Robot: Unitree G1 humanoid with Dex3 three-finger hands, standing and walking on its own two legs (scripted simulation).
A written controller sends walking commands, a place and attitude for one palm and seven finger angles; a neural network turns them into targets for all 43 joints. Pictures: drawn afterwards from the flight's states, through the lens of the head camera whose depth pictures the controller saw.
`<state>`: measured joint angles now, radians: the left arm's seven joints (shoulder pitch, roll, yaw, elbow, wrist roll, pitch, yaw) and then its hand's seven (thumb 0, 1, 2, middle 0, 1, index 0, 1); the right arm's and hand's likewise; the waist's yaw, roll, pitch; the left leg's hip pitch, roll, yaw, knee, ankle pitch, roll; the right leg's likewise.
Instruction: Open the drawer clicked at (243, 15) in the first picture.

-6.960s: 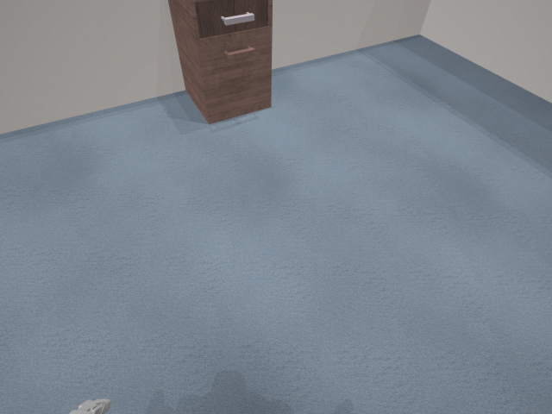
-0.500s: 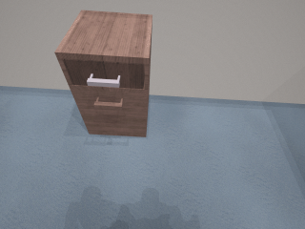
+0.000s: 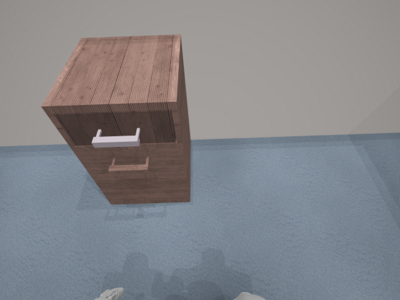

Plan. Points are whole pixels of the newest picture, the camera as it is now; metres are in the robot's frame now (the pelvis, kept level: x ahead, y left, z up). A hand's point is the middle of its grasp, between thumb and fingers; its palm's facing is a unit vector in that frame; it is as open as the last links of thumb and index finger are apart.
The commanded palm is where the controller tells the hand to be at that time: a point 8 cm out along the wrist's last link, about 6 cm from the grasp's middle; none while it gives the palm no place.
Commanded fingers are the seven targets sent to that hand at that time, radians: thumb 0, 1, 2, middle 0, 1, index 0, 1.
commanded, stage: take the last steps up to it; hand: left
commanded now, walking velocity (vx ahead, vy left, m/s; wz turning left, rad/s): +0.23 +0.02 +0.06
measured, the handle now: (117, 136) +0.64 +0.31 -0.16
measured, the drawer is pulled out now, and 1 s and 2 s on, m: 0.00 0.00 0.00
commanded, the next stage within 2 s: come to a stop and stand still in 0.22 s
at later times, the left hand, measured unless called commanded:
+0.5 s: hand out of the picture +0.11 +0.19 -0.17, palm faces +0.10 -0.98 -0.16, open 7.3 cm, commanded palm none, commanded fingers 0.00 0.90 0.90 -0.20 -0.30 -0.20 -0.30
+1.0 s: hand (141, 290) +0.17 +0.14 -0.13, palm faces +0.02 -0.96 -0.27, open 7.3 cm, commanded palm none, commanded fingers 0.00 0.90 0.90 -0.20 -0.30 -0.20 -0.30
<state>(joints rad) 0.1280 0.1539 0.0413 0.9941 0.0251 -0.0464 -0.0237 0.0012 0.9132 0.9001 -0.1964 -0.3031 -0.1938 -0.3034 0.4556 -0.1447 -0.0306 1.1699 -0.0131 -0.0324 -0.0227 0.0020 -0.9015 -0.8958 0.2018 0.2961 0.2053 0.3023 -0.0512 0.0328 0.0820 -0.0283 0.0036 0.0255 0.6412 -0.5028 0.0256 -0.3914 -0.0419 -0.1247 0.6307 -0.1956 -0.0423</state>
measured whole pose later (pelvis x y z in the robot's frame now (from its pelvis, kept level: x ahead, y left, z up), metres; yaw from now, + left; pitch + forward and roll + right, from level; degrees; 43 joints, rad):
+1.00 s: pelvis +0.12 -0.05 +0.02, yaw -1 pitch +0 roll +3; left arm 0.25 0.14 0.03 1.02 0.03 0.02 0.02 0.00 0.91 0.90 -0.20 -0.30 -0.20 -0.30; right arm 0.24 -0.24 -0.07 1.04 -0.02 0.06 0.00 0.00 -0.91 -0.90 0.20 0.30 0.20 0.30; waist 0.00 0.04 0.01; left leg -0.40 0.00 0.01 0.88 -0.35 -0.02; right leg -0.24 -0.05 -0.03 0.49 -0.25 -0.02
